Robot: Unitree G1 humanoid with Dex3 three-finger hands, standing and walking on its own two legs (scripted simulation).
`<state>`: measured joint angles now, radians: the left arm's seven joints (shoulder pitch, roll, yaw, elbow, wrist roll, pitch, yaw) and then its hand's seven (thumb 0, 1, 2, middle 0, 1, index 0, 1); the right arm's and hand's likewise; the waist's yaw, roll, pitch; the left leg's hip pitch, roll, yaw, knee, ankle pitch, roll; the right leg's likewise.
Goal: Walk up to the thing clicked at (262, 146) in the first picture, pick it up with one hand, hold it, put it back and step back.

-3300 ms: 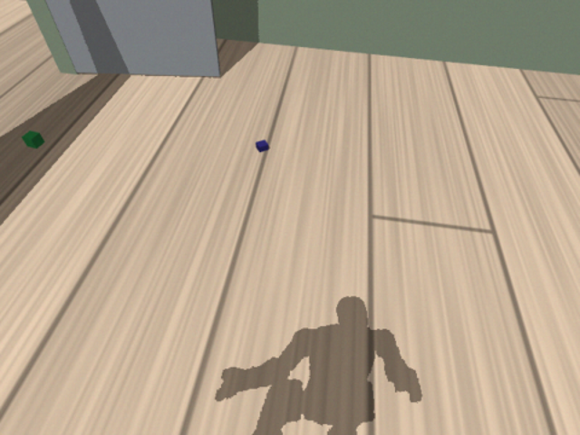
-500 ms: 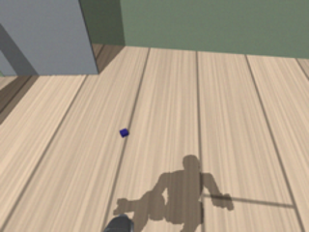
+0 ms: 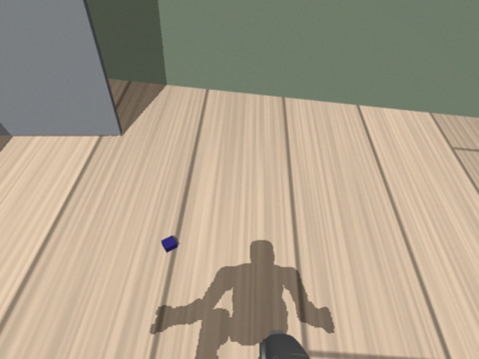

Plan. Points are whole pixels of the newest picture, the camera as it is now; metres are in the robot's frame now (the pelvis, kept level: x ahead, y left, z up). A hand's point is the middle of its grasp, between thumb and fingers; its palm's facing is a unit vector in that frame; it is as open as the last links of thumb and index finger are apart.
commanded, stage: walk up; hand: left
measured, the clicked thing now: (169, 243) +0.71 +0.23 -0.76
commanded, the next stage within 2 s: none
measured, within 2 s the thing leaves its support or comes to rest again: neither
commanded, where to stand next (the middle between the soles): +0.32 -0.01 m, yaw +0 degrees
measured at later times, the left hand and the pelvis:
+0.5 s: hand (105, 320) +0.21 +0.23 -0.12, palm faces -0.02 -0.91 -0.41, open 7.4 cm; pelvis +0.15 -0.04 +0.00, yaw +0 degrees
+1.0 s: hand (98, 289) +0.29 +0.27 -0.17, palm faces -0.03 -0.94 -0.34, open 7.4 cm; pelvis +0.24 +0.01 -0.01, yaw +0 degrees
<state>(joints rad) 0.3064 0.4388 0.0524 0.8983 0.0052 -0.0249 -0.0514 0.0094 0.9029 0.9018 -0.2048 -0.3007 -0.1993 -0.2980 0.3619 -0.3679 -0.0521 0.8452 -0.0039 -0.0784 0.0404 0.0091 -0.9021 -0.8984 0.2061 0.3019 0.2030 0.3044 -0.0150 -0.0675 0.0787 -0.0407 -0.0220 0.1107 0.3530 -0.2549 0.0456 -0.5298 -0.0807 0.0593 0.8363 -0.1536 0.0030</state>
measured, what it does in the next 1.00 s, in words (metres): walks ahead: right foot, then left foot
